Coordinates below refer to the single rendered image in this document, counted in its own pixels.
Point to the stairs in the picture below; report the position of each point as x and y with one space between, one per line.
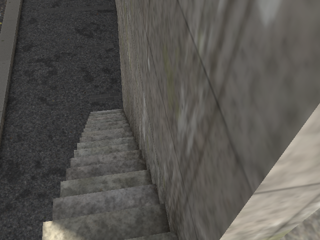
108 193

